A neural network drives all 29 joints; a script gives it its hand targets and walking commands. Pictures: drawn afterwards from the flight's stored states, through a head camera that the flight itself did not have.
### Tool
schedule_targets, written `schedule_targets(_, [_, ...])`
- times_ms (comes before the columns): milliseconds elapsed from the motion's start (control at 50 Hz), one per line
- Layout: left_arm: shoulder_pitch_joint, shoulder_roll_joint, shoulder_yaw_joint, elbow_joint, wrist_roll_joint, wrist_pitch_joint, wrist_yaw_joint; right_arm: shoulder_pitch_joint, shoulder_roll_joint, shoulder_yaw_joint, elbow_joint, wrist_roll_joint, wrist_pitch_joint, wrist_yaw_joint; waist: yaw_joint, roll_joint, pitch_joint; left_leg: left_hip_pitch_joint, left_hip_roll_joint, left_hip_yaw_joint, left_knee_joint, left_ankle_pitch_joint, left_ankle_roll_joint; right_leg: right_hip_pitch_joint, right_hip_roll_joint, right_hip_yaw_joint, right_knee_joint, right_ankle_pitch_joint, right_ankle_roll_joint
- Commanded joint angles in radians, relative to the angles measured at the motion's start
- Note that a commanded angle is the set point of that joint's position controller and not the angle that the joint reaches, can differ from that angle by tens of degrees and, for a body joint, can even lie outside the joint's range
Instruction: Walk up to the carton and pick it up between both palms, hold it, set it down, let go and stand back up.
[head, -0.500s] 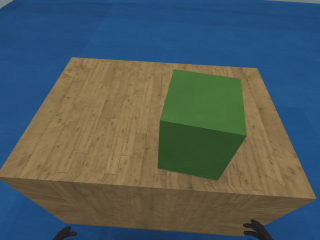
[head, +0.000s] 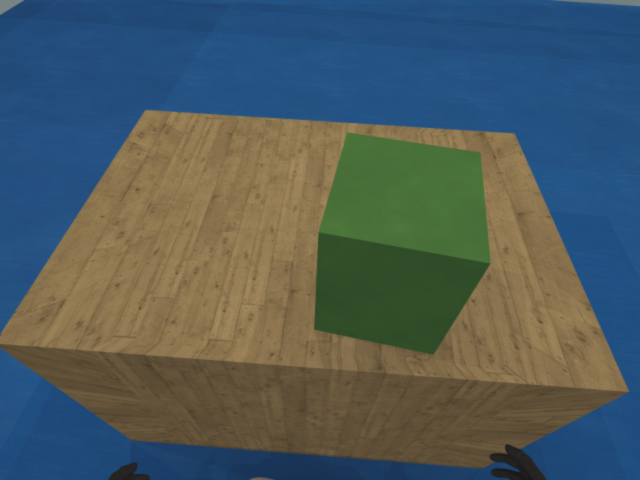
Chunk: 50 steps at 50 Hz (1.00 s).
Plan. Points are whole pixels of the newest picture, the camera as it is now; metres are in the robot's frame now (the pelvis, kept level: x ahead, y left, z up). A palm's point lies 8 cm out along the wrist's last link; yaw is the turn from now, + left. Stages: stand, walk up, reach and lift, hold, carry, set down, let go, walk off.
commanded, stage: walk up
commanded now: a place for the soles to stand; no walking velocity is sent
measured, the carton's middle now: (391, 247) +0.45 -0.09 +0.00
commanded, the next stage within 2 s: reach and lift in 0.02 s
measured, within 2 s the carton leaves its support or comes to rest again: neither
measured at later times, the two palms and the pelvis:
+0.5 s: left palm (150, 425) +0.19 +0.23 -0.08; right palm (553, 456) +0.17 -0.27 -0.05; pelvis +0.02 -0.03 +0.01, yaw -7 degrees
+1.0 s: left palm (168, 390) +0.23 +0.21 -0.05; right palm (534, 426) +0.19 -0.25 -0.02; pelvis +0.05 +0.00 +0.02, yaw -8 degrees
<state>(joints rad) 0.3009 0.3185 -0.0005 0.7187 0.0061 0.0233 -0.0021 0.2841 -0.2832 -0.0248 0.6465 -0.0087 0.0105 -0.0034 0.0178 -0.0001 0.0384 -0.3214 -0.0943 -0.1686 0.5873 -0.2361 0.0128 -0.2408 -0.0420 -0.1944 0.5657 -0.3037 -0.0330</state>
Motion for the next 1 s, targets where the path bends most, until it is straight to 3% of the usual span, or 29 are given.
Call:
schedule_targets(0, [0.01,0.143,0.044,-0.073,-0.001,-0.02,0.006,-0.002,-0.129,-0.04,-0.081,-0.001,-0.019,-0.004,-0.004,0.01,-0.027,-0.07,0.09,-0.119,-0.09,0.036,0.028,0.054,-0.149,0.182,-0.145,-0.045,-0.048])
schedule_targets(20, [-0.479,0.212,0.095,-0.286,-0.018,0.106,0.044,-0.407,-0.001,-0.105,0.147,-0.114,-0.165,0.003,-0.06,0.038,-0.063,-0.13,0.158,0.198,-0.055,-0.241,-0.013,-0.112,0.027,0.138,0.024,-0.199,-0.018])
schedule_targets(40, [-0.38,0.127,0.064,-0.289,0.003,0.165,0.065,-0.34,-0.072,-0.114,0.206,-0.101,-0.205,0.031,-0.063,0.092,0.057,-0.336,0.188,0.165,-0.154,-0.39,0.014,0.111,0.054,0.123,0.088,-0.159,0.001])
schedule_targets(60, [-0.372,0.118,0.085,-0.306,0.026,0.181,0.067,-0.327,-0.099,-0.118,0.189,-0.098,-0.214,0.043,-0.056,0.111,0.042,-0.465,0.22,0.163,-0.21,-0.437,0.042,0.281,0.079,0.112,0.145,-0.097,0.021])
schedule_targets(80, [-0.313,0.099,0.096,-0.294,0.029,0.194,0.056,-0.32,-0.108,-0.133,0.214,-0.099,-0.207,0.048,-0.035,0.057,0.024,-0.538,0.2,0.189,-0.153,-0.304,0.039,0.332,0.054,0.127,0.177,-0.058,0.016])
schedule_targets(100, [-0.274,0.12,0.098,-0.301,0.013,0.213,0.051,-0.293,-0.077,-0.118,0.212,-0.091,-0.222,0.047,-0.022,-0.021,-0.035,-0.387,0.165,0.208,-0.08,-0.134,0.01,0.214,0.018,0.138,0.122,-0.036,0.001])
schedule_targets(120, [-0.281,0.124,0.095,-0.33,0.0,0.229,0.051,-0.287,-0.075,-0.114,0.192,-0.075,-0.245,0.048,-0.028,-0.064,-0.117,-0.127,0.143,0.197,-0.029,-0.104,-0.006,0.043,0.0,0.132,0.031,-0.082,0.001])
schedule_targets(160, [-0.229,0.111,0.089,-0.331,-0.036,0.257,0.039,-0.253,-0.067,-0.102,0.117,-0.062,-0.257,0.045,-0.019,-0.107,-0.131,0.06,0.125,0.215,-0.037,-0.083,0.005,-0.049,-0.009,0.146,-0.075,-0.119,-0.008])
schedule_targets(180, [-0.194,0.116,0.098,-0.325,-0.045,0.262,0.033,-0.244,-0.072,-0.096,0.09,-0.057,-0.26,0.04,0.0,-0.112,-0.142,0.113,0.114,0.219,-0.054,-0.008,0.01,-0.042,-0.006,0.156,-0.11,-0.049,-0.003])
schedule_targets(220, [-0.115,0.13,0.14,-0.3,-0.039,0.258,0.028,-0.242,-0.08,-0.066,0.059,-0.032,-0.255,0.034,0.039,-0.099,-0.158,0.127,0.084,0.226,-0.109,0.125,0.009,0.068,0.016,0.165,-0.146,0.113,0.021])
schedule_targets(260, [-0.073,0.144,0.176,-0.276,-0.015,0.258,0.028,-0.244,-0.065,-0.027,0.044,-0.006,-0.234,0.03,0.065,-0.056,-0.129,0.089,0.056,0.237,-0.141,0.187,-0.008,0.163,0.022,0.177,-0.163,0.166,0.034])
schedule_targets(340, [-0.164,0.135,0.178,-0.25,0.009,0.273,0.031,-0.275,0.013,0.01,-0.023,-0.002,-0.183,0.024,0.08,0.018,0.031,0.075,0.045,0.256,-0.187,0.078,-0.019,0.097,0.015,0.199,-0.234,-0.001,0.027])
schedule_targets(400, [-0.262,0.111,0.163,-0.301,0.004,0.258,0.031,-0.272,0.054,0.013,-0.089,0.005,-0.16,0.024,0.065,0.042,0.072,0.101,0.056,0.261,-0.209,0.006,-0.011,0.034,-0.004,0.22,-0.269,-0.094,0.024])
schedule_targets(440, [-0.298,0.093,0.141,-0.358,-0.008,0.224,0.032,-0.246,0.06,0.007,-0.102,0.009,-0.163,0.025,0.037,0.049,0.034,0.144,0.068,0.255,-0.212,0.019,-0.009,0.021,-0.009,0.224,-0.264,-0.06,0.027])
schedule_targets(540, [-0.218,0.055,0.11,-0.421,-0.029,0.091,0.021,-0.146,0.023,-0.024,-0.039,0.018,-0.236,0.008,-0.028,0.017,-0.125,0.3,0.081,0.218,-0.189,0.245,-0.025,0.078,0.006,0.198,-0.238,0.26,0.048])
schedule_targets(600, [-0.125,0.044,0.112,-0.389,-0.04,0.028,-0.002,-0.127,-0.013,-0.034,0.007,0.031,-0.298,-0.005,-0.025,-0.044,-0.184,0.357,0.067,0.2,-0.17,0.413,-0.036,0.144,0.034,0.18,-0.232,0.463,0.069])
schedule_targets(640, [-0.091,0.034,0.105,-0.359,-0.048,-0.003,-0.013,-0.143,-0.027,-0.035,0.015,0.033,-0.337,-0.009,-0.014,-0.074,-0.181,0.36,0.064,0.198,-0.176,0.455,-0.036,0.16,0.052,0.168,-0.238,0.501,0.071])
schedule_targets(720, [-0.068,0.008,0.085,-0.333,-0.048,-0.049,-0.014,-0.178,-0.031,-0.032,-0.009,0.042,-0.391,0.0,0.021,-0.079,-0.132,0.362,0.079,0.193,-0.193,0.5,-0.037,0.131,0.08,0.15,-0.273,0.41,0.043])
schedule_targets(800, [-0.073,-0.032,0.064,-0.344,-0.029,-0.085,0.013,-0.185,-0.022,-0.022,-0.022,0.073,-0.41,0.029,0.049,-0.011,-0.079,0.386,0.103,0.182,-0.206,0.524,-0.051,0.064,0.09,0.144,-0.316,0.247,-0.008])
schedule_targets(880, [-0.1,-0.069,0.022,-0.384,-0.021,-0.121,0.044,-0.159,-0.009,-0.014,-0.013,0.113,-0.403,0.057,0.028,0.051,-0.048,0.393,0.121,0.18,-0.231,0.447,-0.063,0.033,0.079,0.158,-0.334,0.16,-0.041])
schedule_targets(980, [-0.076,-0.073,0.012,-0.418,-0.015,-0.173,0.061,-0.101,-0.012,-0.014,0.017,0.155,-0.412,0.061,0.002,0.069,-0.08,0.416,0.12,0.178,-0.229,0.453,-0.067,0.069,0.062,0.187,-0.332,0.202,-0.046])
